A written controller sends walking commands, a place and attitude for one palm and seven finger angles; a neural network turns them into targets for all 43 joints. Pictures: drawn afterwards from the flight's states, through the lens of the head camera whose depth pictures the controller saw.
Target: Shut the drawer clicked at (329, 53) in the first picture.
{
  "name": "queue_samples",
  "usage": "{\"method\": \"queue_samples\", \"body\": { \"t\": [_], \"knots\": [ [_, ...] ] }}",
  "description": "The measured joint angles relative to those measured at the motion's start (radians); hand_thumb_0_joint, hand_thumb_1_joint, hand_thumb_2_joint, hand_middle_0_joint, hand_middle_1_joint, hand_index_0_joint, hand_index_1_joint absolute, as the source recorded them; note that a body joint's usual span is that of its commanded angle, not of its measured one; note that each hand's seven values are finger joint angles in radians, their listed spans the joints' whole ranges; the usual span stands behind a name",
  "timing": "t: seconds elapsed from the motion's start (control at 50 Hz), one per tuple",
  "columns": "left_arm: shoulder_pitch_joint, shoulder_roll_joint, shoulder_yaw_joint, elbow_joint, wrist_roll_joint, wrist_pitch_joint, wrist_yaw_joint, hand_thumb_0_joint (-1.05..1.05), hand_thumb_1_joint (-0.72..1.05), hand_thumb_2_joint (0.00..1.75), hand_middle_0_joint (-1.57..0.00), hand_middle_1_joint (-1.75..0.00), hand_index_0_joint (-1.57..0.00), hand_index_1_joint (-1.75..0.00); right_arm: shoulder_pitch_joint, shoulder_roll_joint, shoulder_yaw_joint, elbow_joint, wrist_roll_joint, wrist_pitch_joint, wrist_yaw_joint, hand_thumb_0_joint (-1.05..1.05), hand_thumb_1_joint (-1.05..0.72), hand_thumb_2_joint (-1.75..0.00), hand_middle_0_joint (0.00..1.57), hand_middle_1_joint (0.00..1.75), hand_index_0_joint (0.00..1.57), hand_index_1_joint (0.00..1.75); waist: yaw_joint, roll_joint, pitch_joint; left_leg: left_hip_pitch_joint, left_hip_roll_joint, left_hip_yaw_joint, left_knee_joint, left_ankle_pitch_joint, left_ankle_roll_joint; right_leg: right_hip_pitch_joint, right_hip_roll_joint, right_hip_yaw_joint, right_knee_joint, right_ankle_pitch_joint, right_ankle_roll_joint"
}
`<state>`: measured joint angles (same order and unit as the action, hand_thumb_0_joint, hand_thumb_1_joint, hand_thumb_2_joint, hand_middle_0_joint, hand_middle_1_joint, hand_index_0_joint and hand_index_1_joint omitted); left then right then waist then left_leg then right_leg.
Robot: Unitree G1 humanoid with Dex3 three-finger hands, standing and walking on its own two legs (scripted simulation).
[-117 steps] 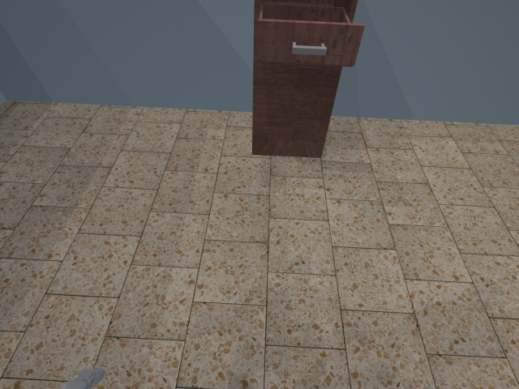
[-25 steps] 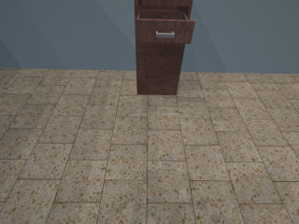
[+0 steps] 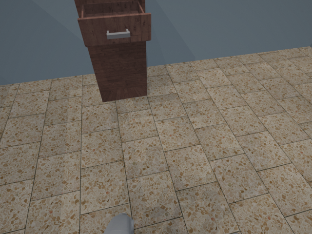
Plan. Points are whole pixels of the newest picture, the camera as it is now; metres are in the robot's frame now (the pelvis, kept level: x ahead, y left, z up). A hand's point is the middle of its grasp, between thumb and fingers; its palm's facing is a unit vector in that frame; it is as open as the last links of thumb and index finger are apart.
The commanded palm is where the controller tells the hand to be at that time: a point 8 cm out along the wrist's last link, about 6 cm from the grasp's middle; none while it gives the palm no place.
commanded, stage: walk to a spot facing it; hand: left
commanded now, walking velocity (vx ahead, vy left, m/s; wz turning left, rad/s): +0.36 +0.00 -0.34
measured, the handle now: (118, 33) +1.01 +0.29 +0.00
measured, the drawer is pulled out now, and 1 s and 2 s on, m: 0.28 0.28 0.28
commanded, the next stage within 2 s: turn to face it in 1.16 s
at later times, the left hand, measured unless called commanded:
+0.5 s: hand (90, 171) +0.33 +0.27 -0.17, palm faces -0.20 -0.96 -0.18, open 7.4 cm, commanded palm none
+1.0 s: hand (136, 124) +0.55 +0.13 -0.17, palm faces -0.47 -0.85 -0.25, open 7.3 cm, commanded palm none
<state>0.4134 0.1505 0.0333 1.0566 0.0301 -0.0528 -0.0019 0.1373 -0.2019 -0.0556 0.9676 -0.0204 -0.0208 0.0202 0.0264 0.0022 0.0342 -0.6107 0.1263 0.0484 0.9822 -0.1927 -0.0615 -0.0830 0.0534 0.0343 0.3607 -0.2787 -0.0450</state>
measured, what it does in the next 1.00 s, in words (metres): walks ahead, turning right: left foot, then right foot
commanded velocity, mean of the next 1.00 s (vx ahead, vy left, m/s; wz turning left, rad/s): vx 0.32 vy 0.00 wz -0.52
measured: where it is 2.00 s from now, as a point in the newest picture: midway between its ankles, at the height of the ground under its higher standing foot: (166, 180)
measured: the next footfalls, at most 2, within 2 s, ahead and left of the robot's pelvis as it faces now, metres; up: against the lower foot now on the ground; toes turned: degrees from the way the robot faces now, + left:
left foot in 0.16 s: +0.21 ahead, +0.16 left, +0.00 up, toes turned +3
right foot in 0.76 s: +0.43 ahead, -0.08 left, +0.00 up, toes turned -32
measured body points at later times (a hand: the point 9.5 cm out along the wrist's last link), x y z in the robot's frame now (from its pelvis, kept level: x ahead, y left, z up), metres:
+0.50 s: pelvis +0.21 +0.09 +0.00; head +0.23 +0.11 +0.45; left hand +0.34 +0.32 -0.16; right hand +0.12 -0.14 -0.14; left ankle +0.17 +0.16 -0.74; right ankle +0.23 -0.08 -0.64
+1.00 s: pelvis +0.40 -0.01 -0.01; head +0.42 -0.03 +0.44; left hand +0.58 +0.18 -0.15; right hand +0.35 -0.25 -0.16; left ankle +0.51 +0.14 -0.65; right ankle +0.39 -0.06 -0.74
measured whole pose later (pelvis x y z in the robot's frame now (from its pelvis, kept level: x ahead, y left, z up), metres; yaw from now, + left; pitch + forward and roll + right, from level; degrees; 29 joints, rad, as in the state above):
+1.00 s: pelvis +0.40 -0.01 -0.01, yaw -31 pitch -1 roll +1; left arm 0.24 0.20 0.07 1.00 0.02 -0.04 0.00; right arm 0.21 -0.16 -0.05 0.94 -0.02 -0.03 -0.01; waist -0.03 0.01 0.05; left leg -0.58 0.19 0.02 1.16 -0.27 -0.07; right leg -0.24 0.09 -0.07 0.48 -0.23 -0.12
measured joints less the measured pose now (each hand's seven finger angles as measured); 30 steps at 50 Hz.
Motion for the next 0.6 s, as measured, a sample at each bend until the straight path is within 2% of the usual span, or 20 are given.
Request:
{"method": "queue_samples", "body": {
  "t": [0.08,0.12,0.16,0.2,0.24,0.26,0.3,0.38,0.46,0.52,0.6],
  "knots": [
    [0.003,0.008,0.005,-0.001,0.003,-0.003,0.008,0.01,0.91,0.9,-0.2,-0.3,-0.2,-0.3,-0.031,0.016,0.005,-0.016,0.003,-0.003,0.005,0.01,-0.91,-0.89,0.19,0.3,0.2,0.3,0.023,-0.005,-0.001,0.039,-0.012,0.008,-0.168,-0.002,0.008,0.05,-0.009,0.028,-0.01,-0.046,0.024],
    [0.005,0.017,0.011,-0.002,0.005,0.0,0.01,0.01,0.91,0.9,-0.2,-0.3,-0.2,-0.3,-0.039,0.024,0.01,-0.022,0.005,-0.01,0.006,0.01,-0.91,-0.89,0.19,0.3,0.2,0.3,0.034,-0.013,-0.002,0.092,-0.028,0.017,-0.264,-0.02,0.019,0.07,-0.018,0.044,0.01,-0.087,0.041],
    [0.015,0.026,0.019,0.0,0.0,0.004,0.011,0.01,0.91,0.9,-0.2,-0.3,-0.2,-0.3,-0.039,0.03,0.018,-0.032,0.004,-0.03,0.002,0.01,-0.91,-0.89,0.2,0.3,0.2,0.3,0.036,-0.022,-0.005,0.176,-0.047,0.031,-0.383,0.007,0.039,0.063,-0.027,0.066,0.092,-0.155,0.055],
    [-0.003,0.042,0.032,0.011,-0.008,0.02,0.007,0.01,0.91,0.9,-0.2,-0.3,-0.2,-0.3,-0.044,0.044,0.024,-0.036,-0.004,-0.053,-0.007,0.01,-0.91,-0.89,0.2,0.3,0.2,0.3,0.028,-0.045,0.012,0.187,-0.052,0.066,-0.323,-0.021,0.084,-0.038,-0.037,0.065,0.371,-0.22,0.04],
    [-0.027,0.059,0.041,0.016,-0.006,0.035,0.004,0.01,0.91,0.9,-0.2,-0.3,-0.2,-0.3,-0.023,0.057,0.033,-0.036,-0.006,-0.057,-0.012,0.0,-0.91,-0.89,0.2,0.3,0.2,0.3,0.02,-0.055,0.017,0.235,-0.045,0.103,-0.313,-0.082,0.104,-0.166,-0.039,0.036,0.665,-0.211,0.027],
    [-0.042,0.068,0.047,0.015,-0.002,0.041,0.0,0.01,0.91,0.9,-0.2,-0.3,-0.2,-0.3,-0.003,0.062,0.034,-0.032,-0.005,-0.058,-0.016,0.0,-0.91,-0.89,0.2,0.3,0.2,0.3,0.013,-0.058,0.015,0.266,-0.044,0.117,-0.335,-0.094,0.106,-0.225,-0.046,0.012,0.763,-0.171,0.026],
    [-0.077,0.086,0.057,0.0,0.005,0.048,-0.009,0.01,0.91,0.9,-0.19,-0.3,-0.2,-0.3,0.044,0.07,0.033,-0.013,-0.004,-0.062,-0.025,0.0,-0.91,-0.89,0.2,0.3,0.2,0.3,0.001,-0.059,0.012,0.33,-0.046,0.139,-0.4,-0.087,0.102,-0.324,-0.071,-0.031,0.863,-0.088,0.03],
    [-0.138,0.1,0.072,-0.051,0.009,0.06,-0.016,0.01,0.91,0.9,-0.19,-0.3,-0.2,-0.3,0.138,0.05,0.011,0.036,0.006,-0.07,-0.05,-0.01,-0.94,-0.89,0.2,0.3,0.2,0.3,-0.008,-0.058,0.0,0.441,-0.061,0.191,-0.52,-0.081,0.11,-0.477,-0.107,-0.049,0.892,0.048,0.048],
    [-0.186,0.096,0.077,-0.081,0.012,0.077,-0.021,0.01,0.91,0.9,-0.19,-0.3,-0.19,-0.3,0.225,0.035,0.01,0.082,0.009,-0.067,-0.055,-0.01,-0.94,-0.89,0.2,0.3,0.2,0.3,-0.018,-0.06,-0.008,0.524,-0.08,0.243,-0.587,-0.102,0.11,-0.575,-0.129,-0.047,0.877,0.142,0.062],
    [-0.216,0.084,0.073,-0.088,0.012,0.088,-0.027,0.01,0.91,0.9,-0.19,-0.3,-0.19,-0.3,0.279,0.039,0.016,0.108,0.009,-0.064,-0.056,0.0,-0.93,-0.89,0.19,0.3,0.2,0.3,-0.031,-0.056,-0.003,0.577,-0.087,0.277,-0.614,-0.131,0.104,-0.603,-0.138,-0.063,0.818,0.18,0.067],
    [-0.259,0.057,0.056,-0.089,0.01,0.097,-0.036,0.01,0.91,0.9,-0.19,-0.3,-0.19,-0.3,0.333,0.058,0.027,0.128,0.003,-0.062,-0.055,0.0,-0.92,-0.89,0.19,0.3,0.2,0.3,-0.059,-0.043,0.023,0.647,-0.086,0.317,-0.638,-0.174,0.088,-0.571,-0.138,-0.119,0.638,0.174,0.058]
  ]
}}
